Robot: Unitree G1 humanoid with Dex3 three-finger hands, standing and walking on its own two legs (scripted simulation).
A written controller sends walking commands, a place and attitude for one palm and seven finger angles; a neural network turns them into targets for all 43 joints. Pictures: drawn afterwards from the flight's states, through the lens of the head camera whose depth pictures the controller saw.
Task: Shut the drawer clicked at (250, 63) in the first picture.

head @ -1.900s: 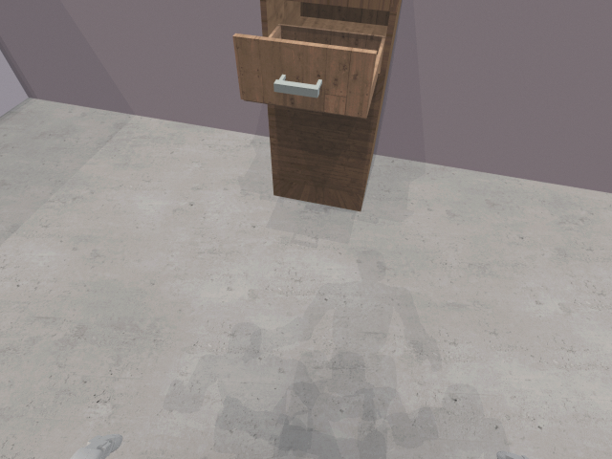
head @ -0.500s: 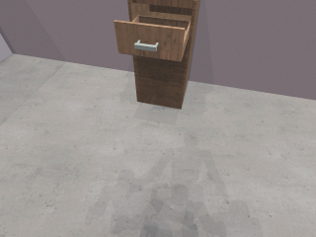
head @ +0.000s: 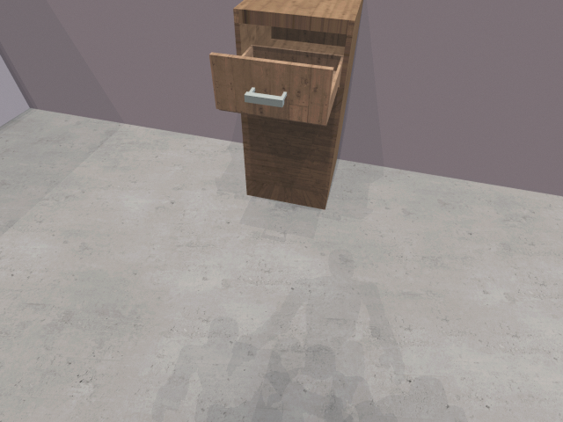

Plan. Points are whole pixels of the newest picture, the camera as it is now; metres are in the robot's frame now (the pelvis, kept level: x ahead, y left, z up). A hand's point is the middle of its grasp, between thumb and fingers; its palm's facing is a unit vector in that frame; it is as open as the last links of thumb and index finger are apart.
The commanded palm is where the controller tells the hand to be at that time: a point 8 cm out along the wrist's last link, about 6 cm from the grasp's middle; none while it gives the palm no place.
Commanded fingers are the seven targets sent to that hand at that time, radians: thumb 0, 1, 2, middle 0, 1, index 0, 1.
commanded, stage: walk to a spot facing it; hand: left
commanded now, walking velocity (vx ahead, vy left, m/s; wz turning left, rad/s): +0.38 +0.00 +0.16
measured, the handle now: (266, 96) +1.01 +0.11 -0.02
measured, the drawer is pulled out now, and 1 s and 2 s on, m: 0.29 0.29 0.29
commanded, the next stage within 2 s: turn to face it in 0.70 s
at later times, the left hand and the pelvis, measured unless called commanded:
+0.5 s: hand (181, 381) +0.23 +0.20 -0.18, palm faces -0.02 -0.99 -0.14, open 7.4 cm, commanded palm none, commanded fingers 0.00 0.90 0.90 -0.20 -0.30 -0.20 -0.30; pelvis +0.16 +0.03 -0.01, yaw +0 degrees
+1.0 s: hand (190, 341) +0.31 +0.20 -0.19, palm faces +0.17 -0.97 -0.15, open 7.3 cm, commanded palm none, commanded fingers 0.00 0.90 0.90 -0.20 -0.30 -0.20 -0.30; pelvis +0.36 +0.04 -0.01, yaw +5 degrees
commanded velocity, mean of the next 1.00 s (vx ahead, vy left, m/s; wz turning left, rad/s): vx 0.26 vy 0.00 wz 0.01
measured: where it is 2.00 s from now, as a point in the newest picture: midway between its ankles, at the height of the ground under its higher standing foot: (274, 389)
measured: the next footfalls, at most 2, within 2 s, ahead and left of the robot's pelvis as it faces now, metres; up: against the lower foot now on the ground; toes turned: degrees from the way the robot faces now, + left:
right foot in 0.58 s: +0.37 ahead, -0.09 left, +0.00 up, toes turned -6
left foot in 1.00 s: +0.49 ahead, +0.16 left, +0.00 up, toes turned +12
